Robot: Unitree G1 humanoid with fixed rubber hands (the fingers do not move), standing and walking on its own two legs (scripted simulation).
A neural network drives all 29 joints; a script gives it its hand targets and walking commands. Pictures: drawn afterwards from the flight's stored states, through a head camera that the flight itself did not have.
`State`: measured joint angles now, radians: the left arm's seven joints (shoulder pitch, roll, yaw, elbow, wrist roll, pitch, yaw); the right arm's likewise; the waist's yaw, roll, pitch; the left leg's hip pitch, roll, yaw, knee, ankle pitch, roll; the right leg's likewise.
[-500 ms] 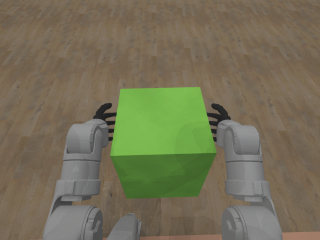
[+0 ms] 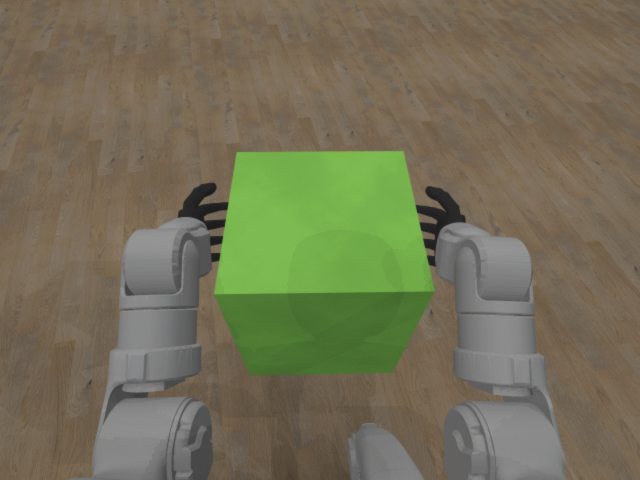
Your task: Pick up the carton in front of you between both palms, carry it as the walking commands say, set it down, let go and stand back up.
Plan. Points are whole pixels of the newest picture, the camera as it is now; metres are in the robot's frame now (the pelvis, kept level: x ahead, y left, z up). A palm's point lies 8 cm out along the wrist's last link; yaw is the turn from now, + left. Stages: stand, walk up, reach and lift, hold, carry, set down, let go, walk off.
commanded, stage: carry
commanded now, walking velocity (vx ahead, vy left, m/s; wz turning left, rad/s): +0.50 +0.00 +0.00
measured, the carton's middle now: (320, 271) +0.38 -0.03 +0.01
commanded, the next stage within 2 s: none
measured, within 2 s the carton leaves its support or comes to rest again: neither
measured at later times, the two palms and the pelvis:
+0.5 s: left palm (216, 105) +0.62 +0.12 +0.10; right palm (402, 96) +0.66 -0.18 +0.10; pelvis +0.29 -0.06 +0.02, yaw +3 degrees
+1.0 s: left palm (217, 35) +0.86 +0.13 +0.09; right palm (372, 34) +0.86 -0.16 +0.10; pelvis +0.60 -0.01 +0.02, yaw -1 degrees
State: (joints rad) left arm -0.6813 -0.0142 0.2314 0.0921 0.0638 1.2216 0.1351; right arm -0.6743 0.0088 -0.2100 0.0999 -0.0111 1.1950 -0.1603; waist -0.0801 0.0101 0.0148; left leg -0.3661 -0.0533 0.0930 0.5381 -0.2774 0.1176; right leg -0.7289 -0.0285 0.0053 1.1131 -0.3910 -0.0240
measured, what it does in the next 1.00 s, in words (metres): walks ahead: right foot, then left foot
